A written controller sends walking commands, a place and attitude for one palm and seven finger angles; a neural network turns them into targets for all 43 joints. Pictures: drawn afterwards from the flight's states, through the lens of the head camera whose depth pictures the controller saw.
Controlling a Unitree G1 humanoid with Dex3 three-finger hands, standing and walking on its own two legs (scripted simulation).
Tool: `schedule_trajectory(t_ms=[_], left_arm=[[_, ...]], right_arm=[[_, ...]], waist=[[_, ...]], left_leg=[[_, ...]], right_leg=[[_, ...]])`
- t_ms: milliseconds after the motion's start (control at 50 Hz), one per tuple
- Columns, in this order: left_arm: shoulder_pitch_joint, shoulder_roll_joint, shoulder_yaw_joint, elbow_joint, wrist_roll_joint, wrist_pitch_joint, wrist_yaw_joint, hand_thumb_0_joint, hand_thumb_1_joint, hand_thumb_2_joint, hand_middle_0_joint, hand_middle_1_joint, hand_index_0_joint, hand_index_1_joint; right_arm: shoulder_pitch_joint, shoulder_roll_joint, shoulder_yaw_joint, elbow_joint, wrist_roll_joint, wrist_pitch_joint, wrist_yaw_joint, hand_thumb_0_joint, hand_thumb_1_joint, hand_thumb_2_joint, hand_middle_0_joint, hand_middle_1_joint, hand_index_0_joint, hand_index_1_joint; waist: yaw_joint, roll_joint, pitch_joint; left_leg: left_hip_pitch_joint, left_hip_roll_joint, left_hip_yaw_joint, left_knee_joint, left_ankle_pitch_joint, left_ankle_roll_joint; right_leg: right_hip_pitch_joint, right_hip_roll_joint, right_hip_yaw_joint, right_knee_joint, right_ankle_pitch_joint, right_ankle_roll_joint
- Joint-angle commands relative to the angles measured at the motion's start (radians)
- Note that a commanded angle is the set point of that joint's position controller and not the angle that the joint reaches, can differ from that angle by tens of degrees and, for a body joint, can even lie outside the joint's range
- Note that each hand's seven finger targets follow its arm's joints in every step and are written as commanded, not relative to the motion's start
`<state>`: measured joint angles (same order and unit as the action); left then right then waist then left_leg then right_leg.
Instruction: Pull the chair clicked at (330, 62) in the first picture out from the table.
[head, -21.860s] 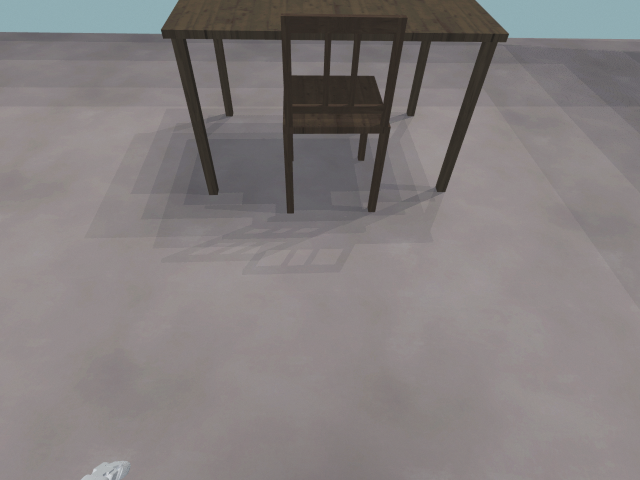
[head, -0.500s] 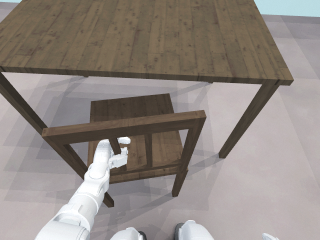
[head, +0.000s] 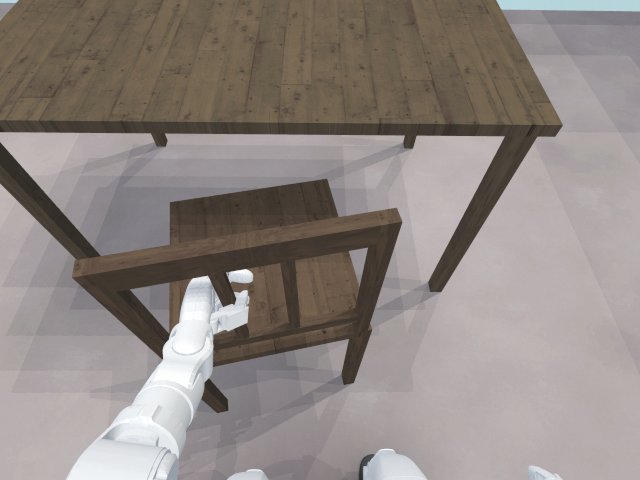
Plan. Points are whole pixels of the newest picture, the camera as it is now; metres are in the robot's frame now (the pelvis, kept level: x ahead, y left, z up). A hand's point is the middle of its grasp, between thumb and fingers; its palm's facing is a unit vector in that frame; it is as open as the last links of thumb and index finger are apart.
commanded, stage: step backward, pulling the chair out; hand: left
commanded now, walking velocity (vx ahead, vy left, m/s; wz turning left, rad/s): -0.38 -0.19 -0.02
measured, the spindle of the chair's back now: (231, 306) +0.37 +0.14 -0.10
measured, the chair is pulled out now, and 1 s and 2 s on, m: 0.22 0.47 0.68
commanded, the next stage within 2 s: stop walking, hand still on the chair in 1.12 s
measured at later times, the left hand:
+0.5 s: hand (238, 381) +0.25 +0.11 -0.06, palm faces -0.06 -0.99 -0.15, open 5.2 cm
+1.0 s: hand out of the picture +0.10 +0.11 -0.06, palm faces +0.02 -0.99 -0.17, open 5.3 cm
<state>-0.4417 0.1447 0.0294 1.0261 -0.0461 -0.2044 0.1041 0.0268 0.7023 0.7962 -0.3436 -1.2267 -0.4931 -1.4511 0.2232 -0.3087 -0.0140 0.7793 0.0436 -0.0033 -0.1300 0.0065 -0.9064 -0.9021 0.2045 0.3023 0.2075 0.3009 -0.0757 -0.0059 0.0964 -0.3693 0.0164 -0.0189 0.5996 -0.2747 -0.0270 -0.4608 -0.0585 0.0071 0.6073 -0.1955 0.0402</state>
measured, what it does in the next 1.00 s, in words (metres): walks backwards: right foot, then left foot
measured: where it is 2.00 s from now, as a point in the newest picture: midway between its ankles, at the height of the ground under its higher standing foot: outside the picture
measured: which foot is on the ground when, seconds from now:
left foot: down 0.00-0.26, up 0.28-0.48, down 0.50-0.82, up 0.84-1.00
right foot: down 0.00-0.04, up 0.06-0.18, down 0.20-0.56, up 0.58-0.76, down 0.78-1.00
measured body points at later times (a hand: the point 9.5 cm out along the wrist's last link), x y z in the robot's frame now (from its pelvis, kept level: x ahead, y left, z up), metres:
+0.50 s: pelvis -0.10 +0.02 +0.00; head -0.02 +0.00 +0.45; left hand +0.25 +0.16 -0.05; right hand -0.01 -0.26 -0.12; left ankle -0.12 +0.16 -0.72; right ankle -0.04 -0.12 -0.72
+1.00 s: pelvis -0.25 +0.00 +0.01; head -0.17 -0.03 +0.45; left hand +0.09 +0.16 -0.05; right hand -0.17 -0.27 -0.13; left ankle -0.27 +0.14 -0.67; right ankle -0.20 -0.12 -0.72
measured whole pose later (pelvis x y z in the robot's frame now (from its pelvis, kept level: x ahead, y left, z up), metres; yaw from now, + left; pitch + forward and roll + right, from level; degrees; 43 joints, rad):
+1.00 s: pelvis -0.25 +0.00 +0.01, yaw -3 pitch +2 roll +1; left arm -0.43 0.14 0.11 1.03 -0.05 -0.21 0.10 0.04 0.69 0.80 -0.34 -1.19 -0.49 -1.45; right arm 0.16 -0.25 -0.01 0.77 0.03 0.02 -0.10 0.01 -0.91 -0.90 0.21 0.30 0.21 0.30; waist -0.07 0.02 0.15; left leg -0.45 -0.02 -0.05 0.95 -0.49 -0.06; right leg -0.37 -0.04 -0.04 0.52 -0.18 -0.02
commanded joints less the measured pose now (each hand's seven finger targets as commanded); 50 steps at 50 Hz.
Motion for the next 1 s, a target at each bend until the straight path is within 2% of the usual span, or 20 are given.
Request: schedule_trajectory(t_ms=[0,60,120,180,220,240,260,320,420,460,500,560,640,680,760,800,820,860,920,980], left_arm=[[-0.277,0.107,-0.032,-0.205,0.020,-0.037,-0.003,0.000,0.900,0.900,-0.500,-1.450,-0.500,-1.450],[-0.303,0.084,-0.047,-0.276,0.027,-0.043,-0.014,0.000,0.900,0.900,-0.500,-1.450,-0.500,-1.450],[-0.243,0.112,-0.020,-0.247,0.031,-0.056,-0.015,0.000,0.900,0.900,-0.500,-1.450,-0.500,-1.450],[-0.242,0.129,-0.011,-0.243,0.050,-0.083,-0.023,0.000,0.900,0.900,-0.500,-1.450,-0.500,-1.450],[-0.207,0.196,0.023,-0.215,0.055,-0.095,-0.018,0.000,0.900,0.900,-0.500,-1.450,-0.500,-1.450],[-0.216,0.250,0.070,-0.205,0.045,-0.094,-0.006,0.000,0.900,0.900,-0.500,-1.450,-0.500,-1.450],[-0.209,0.247,0.071,-0.205,0.047,-0.084,-0.006,0.000,0.900,0.900,-0.500,-1.450,-0.500,-1.450],[-0.195,0.234,0.069,-0.205,0.050,-0.063,-0.003,0.000,0.900,0.900,-0.500,-1.450,-0.500,-1.450],[-0.149,0.191,0.040,-0.198,0.036,-0.020,0.007,0.000,0.900,0.900,-0.500,-1.450,-0.500,-1.450],[-0.188,0.148,-0.014,-0.252,0.029,-0.013,0.000,0.000,0.900,0.900,-0.500,-1.450,-0.500,-1.450],[-0.217,0.093,-0.051,-0.294,0.024,-0.020,-0.011,0.000,0.900,0.900,-0.500,-1.450,-0.500,-1.450],[-0.270,0.064,-0.074,-0.350,0.041,-0.029,-0.016,0.000,0.900,0.900,-0.500,-1.450,-0.500,-1.450],[-0.272,0.060,-0.060,-0.295,0.036,-0.040,-0.009,0.000,0.900,0.900,-0.500,-1.450,-0.500,-1.450],[-0.291,0.088,-0.041,-0.258,0.047,-0.060,-0.010,0.000,0.900,0.900,-0.500,-1.450,-0.500,-1.450],[-0.260,0.160,0.005,-0.206,0.064,-0.088,-0.018,0.000,0.900,0.900,-0.500,-1.450,-0.500,-1.450],[-0.262,0.236,0.042,-0.183,0.066,-0.099,-0.011,0.000,0.900,0.900,-0.500,-1.450,-0.500,-1.450],[-0.210,0.287,0.091,-0.141,0.048,-0.078,-0.007,0.000,0.900,0.900,-0.500,-1.450,-0.500,-1.450],[-0.233,0.239,0.080,-0.137,0.048,-0.062,-0.007,0.000,0.900,0.900,-0.500,-1.450,-0.500,-1.450],[-0.189,0.240,0.086,-0.146,0.049,-0.047,0.007,0.000,0.900,0.900,-0.500,-1.450,-0.500,-1.450],[-0.177,0.194,0.054,-0.161,0.033,-0.021,0.011,0.000,0.900,0.900,-0.500,-1.450,-0.500,-1.450]], right_arm=[[0.021,-0.080,-0.046,-0.133,-0.016,-0.023,0.003,0.000,-0.900,-0.900,0.200,0.300,0.200,0.300],[0.004,-0.065,-0.046,-0.156,-0.040,-0.020,0.028,0.000,-0.900,-0.900,0.200,0.300,0.200,0.300],[0.052,-0.076,-0.059,-0.135,-0.036,-0.032,0.045,0.000,-0.900,-0.900,0.200,0.300,0.200,0.300],[0.047,-0.075,-0.055,-0.128,-0.035,-0.034,0.051,0.000,-0.900,-0.900,0.200,0.300,0.200,0.300],[0.067,-0.063,-0.052,-0.128,-0.028,-0.027,0.038,0.000,-0.900,-0.900,0.200,0.300,0.200,0.300],[0.045,-0.062,-0.064,-0.130,-0.016,-0.025,0.026,0.000,-0.900,-0.900,0.200,0.300,0.200,0.300],[-0.005,-0.057,-0.059,-0.148,-0.014,-0.027,0.020,0.000,-0.900,-0.900,0.200,0.300,0.200,0.300],[-0.063,-0.039,-0.027,-0.141,-0.032,-0.028,0.017,0.000,-0.900,-0.900,0.200,0.300,0.200,0.300],[-0.017,-0.049,-0.017,-0.129,-0.022,-0.015,-0.003,0.000,-0.900,-0.900,0.200,0.300,0.200,0.300],[0.010,-0.060,-0.022,-0.135,-0.025,-0.009,-0.011,0.000,-0.900,-0.900,0.200,0.300,0.200,0.300],[0.006,-0.086,-0.043,-0.168,-0.028,0.002,-0.008,0.000,-0.900,-0.900,0.200,0.300,0.200,0.300],[-0.041,-0.046,-0.030,-0.181,-0.059,0.009,0.022,0.000,-0.900,-0.900,0.200,0.300,0.200,0.300],[0.020,-0.060,-0.055,-0.139,-0.047,-0.015,0.047,0.000,-0.900,-0.900,0.200,0.300,0.200,0.300],[0.034,-0.066,-0.063,-0.115,-0.046,-0.026,0.049,0.000,-0.900,-0.900,0.200,0.300,0.200,0.300],[0.017,-0.055,-0.053,-0.101,-0.045,-0.022,0.049,0.000,-0.900,-0.900,0.200,0.300,0.200,0.300],[0.011,-0.029,-0.053,-0.109,-0.027,-0.018,0.030,0.000,-0.900,-0.900,0.200,0.300,0.200,0.300],[-0.024,-0.045,-0.063,-0.121,-0.013,-0.020,0.021,0.000,-0.900,-0.900,0.200,0.300,0.200,0.300],[-0.093,-0.034,-0.045,-0.131,-0.020,-0.027,0.024,0.000,-0.900,-0.900,0.200,0.300,0.200,0.300],[-0.096,-0.028,-0.016,-0.112,-0.027,-0.021,0.024,0.000,-0.900,-0.900,0.200,0.300,0.200,0.300],[-0.050,-0.044,-0.020,-0.125,-0.018,-0.022,0.014,0.000,-0.900,-0.900,0.200,0.300,0.200,0.300]], waist=[[0.056,0.131,-0.378],[0.052,0.297,-0.349],[0.042,0.227,-0.365],[0.038,0.177,-0.387],[0.020,0.030,-0.440],[0.021,-0.140,-0.484],[0.047,-0.198,-0.478],[0.065,-0.043,-0.398],[0.048,-0.168,-0.388],[0.028,-0.137,-0.397],[0.035,0.040,-0.382],[0.040,0.352,-0.340],[0.029,0.199,-0.326],[0.021,0.212,-0.354],[0.034,0.221,-0.375],[0.021,-0.091,-0.415],[0.053,-0.276,-0.436],[0.072,-0.184,-0.400],[0.064,-0.042,-0.376],[0.069,-0.167,-0.384]], left_leg=[[0.163,0.276,-0.175,-0.127,0.613,0.115],[0.133,0.324,-0.187,-0.162,0.530,0.153],[0.293,0.318,-0.162,-0.042,0.787,0.132],[0.286,0.268,-0.115,0.022,0.724,0.086],[0.145,0.180,-0.009,0.082,0.471,0.018],[0.024,0.090,0.029,0.175,0.078,-0.022],[-0.049,0.042,-0.023,0.278,-0.196,-0.021],[-0.083,0.034,-0.099,0.339,-0.250,-0.019],[0.024,0.032,-0.032,0.011,-0.115,-0.018],[0.124,0.085,-0.024,-0.181,0.137,0.005],[0.176,0.233,-0.137,-0.180,0.500,0.075],[0.151,0.329,-0.190,-0.227,0.579,0.151],[0.374,0.328,-0.175,-0.091,0.848,0.149],[0.449,0.304,-0.170,-0.065,0.841,0.129],[0.332,0.239,-0.098,0.003,0.652,0.080],[0.076,0.091,0.049,0.137,0.119,-0.016],[-0.030,0.018,0.006,0.302,-0.210,-0.028],[-0.109,0.011,-0.105,0.475,-0.252,-0.022],[-0.091,0.006,-0.088,0.407,-0.228,-0.035],[-0.037,-0.007,-0.060,0.283,-0.254,-0.028]], right_leg=[[0.149,0.008,0.007,0.152,0.052,-0.027],[0.106,0.024,0.001,0.245,-0.251,-0.041],[0.122,0.026,-0.006,0.037,-0.084,-0.051],[0.229,0.007,-0.001,-0.148,0.206,-0.055],[0.414,-0.110,0.110,-0.148,0.712,-0.084],[0.504,-0.193,0.202,-0.114,0.938,-0.126],[0.490,-0.267,0.235,-0.122,0.975,-0.155],[0.383,-0.312,0.219,-0.146,0.716,-0.199],[0.399,-0.222,0.116,-0.123,0.637,-0.126],[0.342,-0.154,0.063,-0.074,0.508,-0.071],[0.245,-0.012,-0.014,0.024,0.299,-0.014],[0.115,0.022,-0.021,0.279,-0.260,-0.033],[0.044,0.039,-0.015,0.096,-0.215,-0.042],[0.060,0.045,-0.017,-0.032,-0.146,-0.039],[0.240,0.014,-0.006,-0.247,0.207,-0.042],[0.433,-0.165,0.129,-0.200,0.717,-0.094],[0.463,-0.257,0.202,-0.167,0.904,-0.141],[0.403,-0.325,0.189,-0.157,0.766,-0.161],[0.410,-0.296,0.134,-0.154,0.680,-0.185],[0.413,-0.294,0.154,-0.191,0.580,-0.177]])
